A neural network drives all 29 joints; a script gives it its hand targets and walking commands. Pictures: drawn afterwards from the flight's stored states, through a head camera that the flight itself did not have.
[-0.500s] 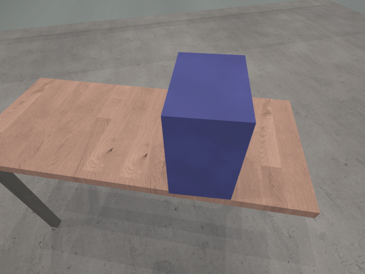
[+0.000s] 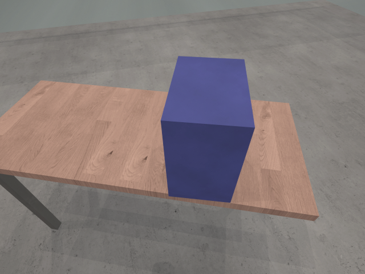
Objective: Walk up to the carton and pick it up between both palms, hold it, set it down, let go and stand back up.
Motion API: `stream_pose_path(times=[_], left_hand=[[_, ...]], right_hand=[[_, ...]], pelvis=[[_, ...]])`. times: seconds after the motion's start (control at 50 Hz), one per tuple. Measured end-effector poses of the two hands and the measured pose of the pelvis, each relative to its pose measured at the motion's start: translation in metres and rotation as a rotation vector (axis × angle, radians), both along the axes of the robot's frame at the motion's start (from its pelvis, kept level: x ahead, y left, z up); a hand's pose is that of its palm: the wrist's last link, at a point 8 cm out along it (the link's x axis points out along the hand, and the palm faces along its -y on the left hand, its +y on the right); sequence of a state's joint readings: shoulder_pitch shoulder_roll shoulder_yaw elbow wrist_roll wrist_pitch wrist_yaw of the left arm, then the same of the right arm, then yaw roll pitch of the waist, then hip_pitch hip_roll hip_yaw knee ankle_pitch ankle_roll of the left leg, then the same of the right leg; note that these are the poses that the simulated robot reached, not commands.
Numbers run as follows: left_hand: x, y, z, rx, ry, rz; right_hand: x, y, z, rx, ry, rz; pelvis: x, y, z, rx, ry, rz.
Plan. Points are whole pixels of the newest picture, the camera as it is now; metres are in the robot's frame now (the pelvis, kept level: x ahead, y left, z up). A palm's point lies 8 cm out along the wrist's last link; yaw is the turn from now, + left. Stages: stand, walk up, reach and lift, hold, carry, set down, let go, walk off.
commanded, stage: stand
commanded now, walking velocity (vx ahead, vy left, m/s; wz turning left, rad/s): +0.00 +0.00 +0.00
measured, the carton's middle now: (204, 130) +0.50 -0.04 +0.04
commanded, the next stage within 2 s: none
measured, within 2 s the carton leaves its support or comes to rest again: neither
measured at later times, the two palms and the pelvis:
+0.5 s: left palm out of the picture -0.01 +0.21 -0.14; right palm out of the picture -0.02 -0.21 -0.14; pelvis +0.00 +0.00 +0.01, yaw +0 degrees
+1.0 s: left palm out of the picture -0.04 +0.20 -0.14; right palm out of the picture -0.04 -0.20 -0.14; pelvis -0.01 +0.00 +0.01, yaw +0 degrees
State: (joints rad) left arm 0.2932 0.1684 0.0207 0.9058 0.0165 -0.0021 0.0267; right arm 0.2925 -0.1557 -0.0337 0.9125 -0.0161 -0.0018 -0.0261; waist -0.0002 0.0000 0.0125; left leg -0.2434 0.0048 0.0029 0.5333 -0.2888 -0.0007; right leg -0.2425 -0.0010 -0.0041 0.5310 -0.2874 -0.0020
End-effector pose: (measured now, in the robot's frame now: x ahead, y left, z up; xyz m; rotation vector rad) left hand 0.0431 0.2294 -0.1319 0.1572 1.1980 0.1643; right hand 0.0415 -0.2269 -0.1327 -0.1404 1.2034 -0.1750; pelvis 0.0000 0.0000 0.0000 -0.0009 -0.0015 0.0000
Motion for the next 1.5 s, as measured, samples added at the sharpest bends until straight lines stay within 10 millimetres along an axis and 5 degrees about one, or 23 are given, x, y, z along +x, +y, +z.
stream_pose_path(times=[0.7, 1.5], left_hand=[[-0.07, -0.025, -0.01, -0.057, 0.22, 0.053], [-0.092, -0.031, -0.011, -0.075, 0.267, 0.059]], right_hand=[[-0.072, 0.025, -0.01, 0.058, 0.222, -0.046], [-0.093, 0.033, -0.01, 0.073, 0.264, -0.047]], pelvis=[[-0.007, 0.0, 0.006, 0.0, -0.028, 0.0], [-0.013, 0.001, 0.007, -0.001, -0.017, 0.0]])
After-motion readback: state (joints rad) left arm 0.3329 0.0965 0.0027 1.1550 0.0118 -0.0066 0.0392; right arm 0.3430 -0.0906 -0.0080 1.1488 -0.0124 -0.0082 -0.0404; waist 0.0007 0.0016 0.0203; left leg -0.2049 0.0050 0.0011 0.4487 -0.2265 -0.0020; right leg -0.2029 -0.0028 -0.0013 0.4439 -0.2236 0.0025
